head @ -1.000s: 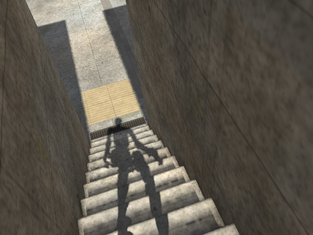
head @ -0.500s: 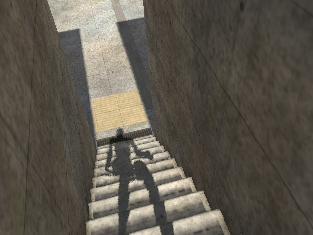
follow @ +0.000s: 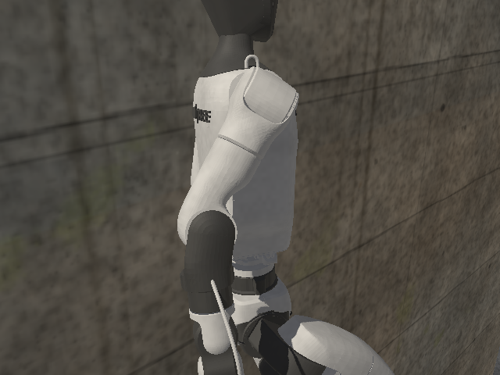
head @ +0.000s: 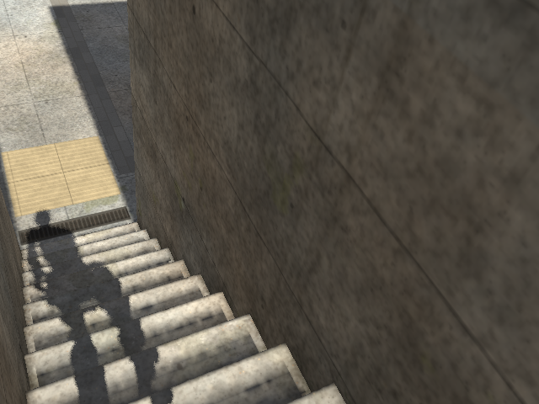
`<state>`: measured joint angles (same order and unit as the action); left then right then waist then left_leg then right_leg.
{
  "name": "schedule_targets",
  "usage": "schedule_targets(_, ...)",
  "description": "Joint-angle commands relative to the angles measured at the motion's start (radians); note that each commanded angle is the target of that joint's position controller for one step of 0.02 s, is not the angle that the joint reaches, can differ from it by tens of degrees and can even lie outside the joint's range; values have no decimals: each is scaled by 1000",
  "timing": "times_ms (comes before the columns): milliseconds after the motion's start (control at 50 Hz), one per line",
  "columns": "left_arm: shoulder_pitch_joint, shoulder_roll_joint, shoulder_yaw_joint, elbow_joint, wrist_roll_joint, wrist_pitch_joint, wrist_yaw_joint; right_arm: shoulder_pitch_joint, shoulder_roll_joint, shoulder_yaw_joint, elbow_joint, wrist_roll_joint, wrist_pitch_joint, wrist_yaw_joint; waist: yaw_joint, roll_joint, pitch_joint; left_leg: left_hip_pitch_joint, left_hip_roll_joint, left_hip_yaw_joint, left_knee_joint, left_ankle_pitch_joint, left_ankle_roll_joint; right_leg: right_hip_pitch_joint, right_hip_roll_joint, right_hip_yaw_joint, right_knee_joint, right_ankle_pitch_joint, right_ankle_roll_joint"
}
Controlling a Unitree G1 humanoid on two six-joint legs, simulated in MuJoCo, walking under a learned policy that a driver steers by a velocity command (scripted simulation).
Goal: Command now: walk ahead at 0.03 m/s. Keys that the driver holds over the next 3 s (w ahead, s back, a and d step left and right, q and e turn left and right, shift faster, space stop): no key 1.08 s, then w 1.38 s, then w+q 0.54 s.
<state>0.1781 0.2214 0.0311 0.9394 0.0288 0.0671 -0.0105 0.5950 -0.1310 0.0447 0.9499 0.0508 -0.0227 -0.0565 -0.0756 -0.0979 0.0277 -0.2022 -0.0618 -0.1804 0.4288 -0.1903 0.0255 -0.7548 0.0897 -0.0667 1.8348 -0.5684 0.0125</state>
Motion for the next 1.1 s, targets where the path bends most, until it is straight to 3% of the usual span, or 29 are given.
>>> schedule_targets(20,0,39,-7,-73,2,-7,-1,8,-177,-16,-92,-2,-25,-9,45,329,55,53,278,-298,-198,-34,-86,-121,-36,41,27,-66,5)
schedule_targets(120,-5,-4,-30,-122,-4,-18,15,60,-178,-14,-107,-16,-25,-17,34,241,3,182,299,-259,-115,319,27,-158,-44,41,40,-168,-17)
schedule_targets(180,7,-21,-38,-148,3,-10,16,37,-181,-10,-127,-19,-18,-7,32,213,-16,152,299,-252,-109,287,118,-122,-42,37,85,-213,-21)
schedule_targets(200,-21,-50,-40,-162,-5,2,15,-16,-182,-17,-136,-25,-11,-2,35,224,-14,128,303,-263,-99,389,177,-119,-40,40,106,-219,-31)
schedule_targets(240,-39,-46,-38,-191,5,6,19,-1,-177,-21,-117,-30,-3,6,21,205,-36,188,329,-298,-52,394,230,-173,-45,87,87,-328,-37)
schedule_targets(280,-40,-37,-38,-210,5,-3,24,-1,-187,-27,-119,-29,4,8,18,203,-34,192,346,-289,-54,381,245,-184,-60,86,42,-306,-36)
schedule_targets(300,-13,-57,-51,-254,1,-6,37,-56,-174,-31,-145,-45,8,9,22,311,-32,170,309,-246,-71,451,250,-145,-62,48,-47,-245,-43)
schedule_targets(360,100,-52,-58,-283,-25,-11,25,-173,-196,-45,-162,-21,14,18,94,363,-80,-52,275,-115,-154,563,181,245,-40,13,-320,-238,-85)
schedule_targets(380,136,-55,-75,-274,-29,-18,31,-156,-258,-79,-129,-1,22,28,123,342,-79,-105,285,-84,-162,658,172,375,-27,32,-498,-123,-120)
schedule_targets(400,105,-4,-71,-315,-14,-30,36,-137,-258,-95,-132,-4,18,32,112,233,-43,-79,237,5,-68,871,129,360,-57,176,-618,-25,-166)
schedule_targets(420,102,31,-74,-325,-6,-31,46,-132,-243,-104,-128,-17,15,33,109,139,-75,-77,225,8,-50,856,102,333,-120,349,-738,66,-209)
schedule_targets(440,110,46,-82,-336,10,-20,54,-174,-233,-112,-140,-22,23,40,136,105,-96,-43,219,-14,-88,563,80,256,-196,546,-941,-127,-263)
schedule_targets(460,79,41,-96,-332,21,-10,55,-213,-208,-113,-152,-26,39,49,121,37,-33,-46,193,-15,-139,205,68,177,-233,644,-1077,-228,-288)
schedule_targets(480,53,29,-98,-311,23,0,48,-228,-192,-115,-144,-49,53,60,113,31,4,-34,168,-5,-174,-68,61,127,-236,653,-1089,-250,-307)
schedule_targets(540,57,-6,-102,-279,25,6,36,-265,-156,-112,-164,-31,62,74,150,-5,107,-27,155,40,-202,13,53,59,-175,472,-1006,-130,-274)
schedule_targets(600,80,-30,-109,-241,30,1,34,-284,-152,-114,-182,-32,61,65,181,-5,48,-68,149,49,-234,90,47,175,-165,442,-931,126,-270)
schedule_targets(660,123,-12,-93,-210,22,-14,55,-314,-143,-116,-221,-33,19,55,194,28,-29,-84,124,49,-216,110,40,253,-173,434,-894,333,-266)
schedule_targets(720,105,-11,-89,-194,22,-12,55,-298,-133,-115,-216,-27,24,50,176,40,-43,3,139,79,-263,140,33,203,-162,414,-860,297,-264)
schedule_targets(780,66,1,-84,-187,8,-7,45,-176,-138,-116,-161,-46,32,41,116,82,-52,210,168,171,-329,287,44,89,-126,318,-704,252,-240)
schedule_targets(820,33,-37,-93,-193,2,-13,9,-65,-166,-110,-91,-49,65,37,46,163,-94,430,238,164,-198,459,38,-83,-66,200,-530,-95,-223)
schedule_targets(840,32,-59,-94,-206,-1,-22,5,-36,-180,-96,-75,-49,59,47,38,191,-114,432,277,120,-79,653,36,-121,-27,124,-434,-312,-196)
schedule_targets(860,90,-60,-88,-201,-5,-29,6,-69,-201,-93,-71,-42,47,57,76,210,-133,355,301,68,-41,719,64,-66,-14,78,-384,-352,-168)
schedule_targets(880,151,-42,-82,-188,-6,-27,7,-162,-238,-107,-84,-28,37,64,130,258,-125,238,322,32,-97,590,82,18,-16,69,-418,-274,-159)
schedule_targets(900,183,3,-67,-177,2,-22,4,-197,-238,-109,-94,-23,25,64,135,272,-100,171,311,35,-151,488,71,72,-7,72,-466,-214,-164)
schedule_targets(940,149,36,-50,-174,13,-6,3,-197,-219,-100,-85,-33,22,59,135,219,-87,105,289,59,-189,460,40,159,-19,111,-541,-155,-186)
schedule_targets(1000,92,-5,-52,-182,16,8,2,-115,-205,-95,-43,-41,30,56,103,213,-99,165,270,71,-155,466,13,125,-29,120,-527,-212,-186)
schedule_targets(1020,77,-24,-64,-195,5,9,5,-132,-198,-88,-46,-25,37,51,112,213,-55,120,266,46,-182,345,6,125,-22,100,-559,-204,-171)
schedule_targets(1080,98,-1,-55,-184,9,23,0,-111,-219,-86,-36,-34,46,49,123,216,-26,31,255,41,-260,105,-29,182,-11,59,-549,-174,-166)
schedule_targets(1100,120,26,-52,-183,23,27,-8,-111,-235,-93,-41,-36,53,46,135,242,-16,-26,222,75,-312,-91,-49,225,3,36,-573,-187,-177)
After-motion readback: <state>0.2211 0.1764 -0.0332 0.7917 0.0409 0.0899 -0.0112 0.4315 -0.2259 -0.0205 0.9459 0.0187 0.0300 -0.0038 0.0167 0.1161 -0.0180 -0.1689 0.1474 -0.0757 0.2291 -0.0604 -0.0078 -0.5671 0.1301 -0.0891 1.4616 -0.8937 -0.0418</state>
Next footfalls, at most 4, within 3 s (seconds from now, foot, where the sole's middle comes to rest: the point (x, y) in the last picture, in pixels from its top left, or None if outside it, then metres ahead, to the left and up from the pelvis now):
0.38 right None -0.03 -0.20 -0.59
0.80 left None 0.05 0.09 -0.79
1.90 right None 0.32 -0.17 -0.79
2.24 left None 0.45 0.05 -0.98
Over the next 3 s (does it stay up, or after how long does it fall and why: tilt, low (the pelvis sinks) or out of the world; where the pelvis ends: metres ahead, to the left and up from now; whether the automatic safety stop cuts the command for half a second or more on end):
stays up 0.81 0.08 -0.58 its command is cut before an obstacle after 2.4 s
